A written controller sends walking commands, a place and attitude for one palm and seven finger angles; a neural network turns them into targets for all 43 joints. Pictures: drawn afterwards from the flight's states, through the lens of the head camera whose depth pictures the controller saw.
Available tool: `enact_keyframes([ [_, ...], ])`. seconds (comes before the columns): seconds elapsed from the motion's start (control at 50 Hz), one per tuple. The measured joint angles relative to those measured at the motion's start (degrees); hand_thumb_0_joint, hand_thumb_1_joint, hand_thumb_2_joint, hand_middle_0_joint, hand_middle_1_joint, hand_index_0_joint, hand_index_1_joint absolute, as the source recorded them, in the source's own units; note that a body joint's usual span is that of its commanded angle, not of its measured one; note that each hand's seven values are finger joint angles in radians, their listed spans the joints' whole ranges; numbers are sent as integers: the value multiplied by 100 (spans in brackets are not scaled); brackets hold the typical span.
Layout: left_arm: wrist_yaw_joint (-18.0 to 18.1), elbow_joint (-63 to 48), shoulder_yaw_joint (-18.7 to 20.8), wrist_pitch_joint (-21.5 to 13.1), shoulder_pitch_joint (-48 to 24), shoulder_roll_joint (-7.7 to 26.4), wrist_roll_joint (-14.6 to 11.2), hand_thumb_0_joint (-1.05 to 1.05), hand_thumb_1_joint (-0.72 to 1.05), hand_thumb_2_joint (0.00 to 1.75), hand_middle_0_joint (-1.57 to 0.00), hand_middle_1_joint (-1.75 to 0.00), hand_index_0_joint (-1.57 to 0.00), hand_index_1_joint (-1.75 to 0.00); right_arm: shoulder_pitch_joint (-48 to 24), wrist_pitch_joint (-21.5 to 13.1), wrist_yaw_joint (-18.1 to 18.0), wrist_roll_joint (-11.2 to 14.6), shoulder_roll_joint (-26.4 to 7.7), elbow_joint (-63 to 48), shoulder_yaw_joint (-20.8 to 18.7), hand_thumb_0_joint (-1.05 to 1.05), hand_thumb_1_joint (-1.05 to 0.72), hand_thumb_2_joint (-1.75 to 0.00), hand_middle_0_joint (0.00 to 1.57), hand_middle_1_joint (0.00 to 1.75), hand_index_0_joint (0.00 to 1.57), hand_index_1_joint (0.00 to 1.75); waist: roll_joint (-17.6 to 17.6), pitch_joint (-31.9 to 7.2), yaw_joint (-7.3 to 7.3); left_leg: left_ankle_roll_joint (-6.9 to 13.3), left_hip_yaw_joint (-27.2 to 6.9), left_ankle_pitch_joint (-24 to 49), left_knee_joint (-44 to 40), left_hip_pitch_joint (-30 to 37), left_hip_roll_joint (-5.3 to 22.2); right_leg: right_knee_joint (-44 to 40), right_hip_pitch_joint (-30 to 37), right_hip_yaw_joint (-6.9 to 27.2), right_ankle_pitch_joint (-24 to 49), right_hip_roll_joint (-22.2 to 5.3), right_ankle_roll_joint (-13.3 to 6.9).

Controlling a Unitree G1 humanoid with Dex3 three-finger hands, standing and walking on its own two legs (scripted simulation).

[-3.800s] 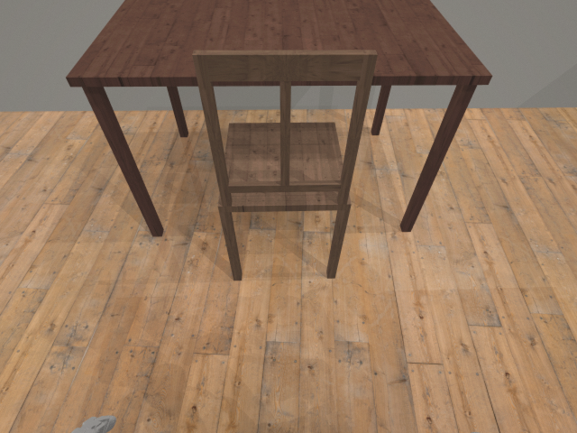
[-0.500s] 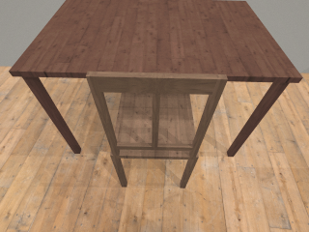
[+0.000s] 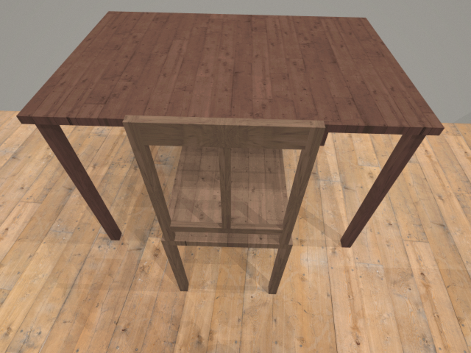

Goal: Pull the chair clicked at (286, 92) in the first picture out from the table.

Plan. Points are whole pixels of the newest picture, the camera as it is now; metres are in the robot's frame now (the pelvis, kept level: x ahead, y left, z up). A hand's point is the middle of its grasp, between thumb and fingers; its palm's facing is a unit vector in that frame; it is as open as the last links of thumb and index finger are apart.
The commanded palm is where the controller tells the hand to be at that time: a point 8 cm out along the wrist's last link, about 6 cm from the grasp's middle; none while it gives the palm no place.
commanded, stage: look again from close up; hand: left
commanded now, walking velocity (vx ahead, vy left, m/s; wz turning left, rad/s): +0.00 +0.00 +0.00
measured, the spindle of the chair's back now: (225, 191) +0.49 +0.06 -0.08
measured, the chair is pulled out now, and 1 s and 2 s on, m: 0.00 0.00 0.00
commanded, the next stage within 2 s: none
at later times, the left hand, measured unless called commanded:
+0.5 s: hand out of the picture +0.00 +0.24 -0.18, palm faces +0.04 -0.98 -0.17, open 7.3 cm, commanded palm none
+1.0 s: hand out of the picture -0.03 +0.23 -0.18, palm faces +0.03 -0.99 -0.16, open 7.3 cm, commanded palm none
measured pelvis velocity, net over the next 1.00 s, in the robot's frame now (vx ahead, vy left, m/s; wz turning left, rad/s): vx -0.01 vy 0.07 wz -0.01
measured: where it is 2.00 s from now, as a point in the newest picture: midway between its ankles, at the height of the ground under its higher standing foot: outside the picture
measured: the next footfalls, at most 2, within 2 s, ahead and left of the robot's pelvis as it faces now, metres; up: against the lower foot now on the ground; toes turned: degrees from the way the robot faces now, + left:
none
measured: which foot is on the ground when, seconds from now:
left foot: down 0.00-1.00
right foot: down 0.00-1.00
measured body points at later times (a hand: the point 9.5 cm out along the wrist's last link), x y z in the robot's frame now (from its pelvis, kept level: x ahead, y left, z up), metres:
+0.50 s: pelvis +0.00 +0.07 -0.01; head -0.01 +0.08 +0.44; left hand +0.00 +0.29 -0.17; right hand +0.03 -0.17 -0.15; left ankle +0.01 +0.15 -0.74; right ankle +0.00 -0.08 -0.74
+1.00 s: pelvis -0.01 +0.07 +0.00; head -0.01 +0.08 +0.45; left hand -0.03 +0.28 -0.17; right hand -0.01 -0.15 -0.16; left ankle +0.01 +0.15 -0.74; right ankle +0.00 -0.08 -0.74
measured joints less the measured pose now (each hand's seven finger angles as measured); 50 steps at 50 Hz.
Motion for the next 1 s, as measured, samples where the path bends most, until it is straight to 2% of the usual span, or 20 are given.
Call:
enact_keyframes([
  [0.08,-7,108,-20,-17,174,-81,-3,0,92,90,-20,-30,-20,-30,16,-35,-25,16,14,11,22,0,-91,-90,20,30,19,30,-39,4,38,27,16,-23,-37,27,-34,-47,31,15,-12,-32,36],
  [0.12,89,111,-84,-138,251,-163,27,0,92,90,-20,-30,-20,-30,-57,-47,5,48,-40,-77,38,0,-91,-90,20,30,19,30,28,49,81,60,41,-182,378,-173,9,-26,-28,37,4,0,86],
  [0.2,137,41,-171,-205,439,-273,30,0,91,90,-20,-30,-20,-30,-210,-156,-19,79,-125,-417,-7,0,-91,-90,20,30,19,30,122,92,-13,189,68,-450,646,-247,-67,313,-161,87,-143,-52,166],
  [0.36,88,-127,-171,-108,390,-93,72,0,91,90,-20,-30,-20,-30,-260,-196,-16,52,-185,-557,10,2,-95,-90,20,30,20,30,-68,-182,52,427,170,-497,718,-167,-362,556,-152,181,-303,-357,402],
  [0.54,61,-309,-155,-72,203,130,74,0,91,90,-20,-30,-20,-30,-254,-241,25,58,-194,-605,60,1,-94,-90,20,30,20,30,-182,-187,62,607,239,-304,445,-107,-581,425,-154,244,-174,-567,552],
  [0.74,50,-249,-163,-28,233,163,67,0,91,90,-20,-30,-20,-30,-179,-225,57,71,-164,-461,108,1,-93,-90,20,30,20,30,-175,-132,51,666,286,-172,230,-5,-669,319,-111,292,-88,-650,617],
  [1.0,55,-106,-219,-59,409,-18,57,0,91,90,-20,-30,-20,-30,-159,-193,78,92,-80,-263,123,0,-92,-90,20,30,20,30,-159,-85,64,605,274,-104,151,23,-617,276,-104,282,-39,-596,575],
])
